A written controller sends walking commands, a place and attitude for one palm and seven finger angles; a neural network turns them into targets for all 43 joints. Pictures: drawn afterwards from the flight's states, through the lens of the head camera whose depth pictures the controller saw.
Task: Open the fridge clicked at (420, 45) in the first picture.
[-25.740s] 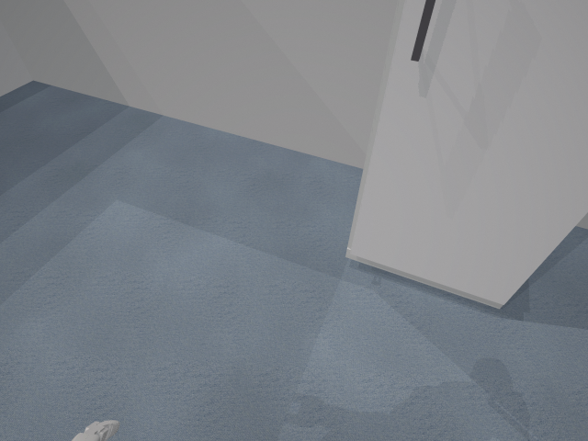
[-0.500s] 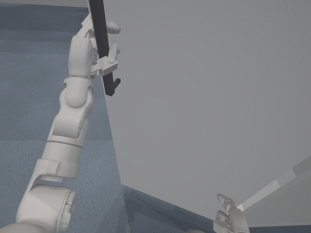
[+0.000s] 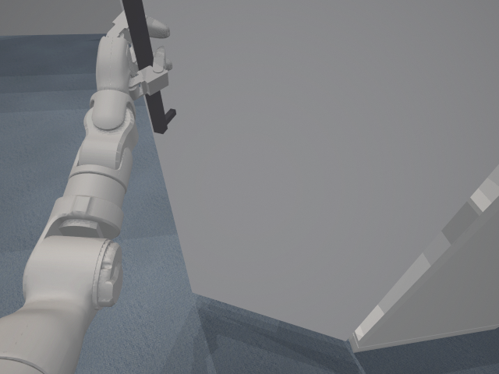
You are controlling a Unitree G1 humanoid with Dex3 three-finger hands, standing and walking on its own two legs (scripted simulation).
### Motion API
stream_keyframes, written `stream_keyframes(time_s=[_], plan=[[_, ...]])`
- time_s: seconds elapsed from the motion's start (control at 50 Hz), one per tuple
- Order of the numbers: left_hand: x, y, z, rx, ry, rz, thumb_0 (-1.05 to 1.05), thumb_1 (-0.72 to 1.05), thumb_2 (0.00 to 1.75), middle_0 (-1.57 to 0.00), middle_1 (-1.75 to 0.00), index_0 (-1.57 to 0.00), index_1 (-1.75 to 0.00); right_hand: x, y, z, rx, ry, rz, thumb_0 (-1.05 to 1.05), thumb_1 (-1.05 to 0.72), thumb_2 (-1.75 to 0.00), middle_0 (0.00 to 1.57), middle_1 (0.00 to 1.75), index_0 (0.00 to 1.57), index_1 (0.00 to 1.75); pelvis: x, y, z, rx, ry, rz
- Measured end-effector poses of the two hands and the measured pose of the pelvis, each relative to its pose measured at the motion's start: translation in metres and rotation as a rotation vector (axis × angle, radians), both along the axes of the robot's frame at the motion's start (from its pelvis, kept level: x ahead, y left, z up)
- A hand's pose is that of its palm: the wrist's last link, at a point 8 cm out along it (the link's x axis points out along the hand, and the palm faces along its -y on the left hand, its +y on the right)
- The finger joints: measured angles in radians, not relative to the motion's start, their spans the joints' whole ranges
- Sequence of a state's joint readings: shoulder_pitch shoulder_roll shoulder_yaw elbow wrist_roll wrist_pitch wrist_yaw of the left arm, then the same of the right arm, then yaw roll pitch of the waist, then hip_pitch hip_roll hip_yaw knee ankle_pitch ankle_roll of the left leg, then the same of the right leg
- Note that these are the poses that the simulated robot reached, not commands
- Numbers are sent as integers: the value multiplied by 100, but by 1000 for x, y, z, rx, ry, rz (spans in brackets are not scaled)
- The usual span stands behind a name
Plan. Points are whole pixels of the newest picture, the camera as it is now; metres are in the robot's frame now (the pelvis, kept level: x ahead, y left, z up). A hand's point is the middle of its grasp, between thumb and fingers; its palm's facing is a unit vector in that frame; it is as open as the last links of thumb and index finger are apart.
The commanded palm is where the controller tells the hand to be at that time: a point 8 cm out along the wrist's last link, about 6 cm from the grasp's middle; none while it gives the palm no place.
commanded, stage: stop walking and hold the door back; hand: left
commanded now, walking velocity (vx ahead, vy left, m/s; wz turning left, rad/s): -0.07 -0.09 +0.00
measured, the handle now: (150, 46) +0.49 +0.18 +0.29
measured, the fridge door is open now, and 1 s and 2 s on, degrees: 65 64 67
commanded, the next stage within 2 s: loosen the grip on the handle in 0.72 s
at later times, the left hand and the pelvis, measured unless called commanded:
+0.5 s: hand (163, 71) +0.46 +0.15 +0.27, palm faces +0.20 -0.97 -0.15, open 5.3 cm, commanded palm +0.43 +0.19 +0.24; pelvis +0.01 -0.02 +0.01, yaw -1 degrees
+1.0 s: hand (151, 65) +0.45 +0.17 +0.28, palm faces +0.20 -0.98 -0.09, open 7.3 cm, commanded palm +0.41 +0.20 +0.26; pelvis +0.01 -0.02 +0.02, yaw -3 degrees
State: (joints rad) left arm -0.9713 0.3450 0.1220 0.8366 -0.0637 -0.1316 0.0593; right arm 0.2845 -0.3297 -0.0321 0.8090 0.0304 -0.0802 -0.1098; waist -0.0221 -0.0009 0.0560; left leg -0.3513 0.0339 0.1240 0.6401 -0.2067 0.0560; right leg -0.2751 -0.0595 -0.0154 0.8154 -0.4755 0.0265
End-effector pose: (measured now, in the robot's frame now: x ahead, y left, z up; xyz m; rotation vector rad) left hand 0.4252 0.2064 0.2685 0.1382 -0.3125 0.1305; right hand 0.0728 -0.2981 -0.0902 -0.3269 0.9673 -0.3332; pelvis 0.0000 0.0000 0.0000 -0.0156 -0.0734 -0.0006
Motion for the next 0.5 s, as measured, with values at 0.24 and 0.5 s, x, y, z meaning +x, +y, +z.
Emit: stream_keyframes(time_s=[0.24, 0.5], plan=[[-2, -4, -1, 20, -8, 70, -3, 74, 82, -48, -143, -36, -140, 10, 51, -18, 219, 0, 83, 2, -91, -90, 20, 30, 21, 30, -4, -24, 9, -2, 21, -17], [5, -3, 0, 37, -5, 52, -5, 72, 82, -46, -144, -40, -140, 61, 24, 6, 122, -95, 95, 2, -91, -90, 20, 30, 21, 30, 11, -19, 13, 6, 45, -25]])
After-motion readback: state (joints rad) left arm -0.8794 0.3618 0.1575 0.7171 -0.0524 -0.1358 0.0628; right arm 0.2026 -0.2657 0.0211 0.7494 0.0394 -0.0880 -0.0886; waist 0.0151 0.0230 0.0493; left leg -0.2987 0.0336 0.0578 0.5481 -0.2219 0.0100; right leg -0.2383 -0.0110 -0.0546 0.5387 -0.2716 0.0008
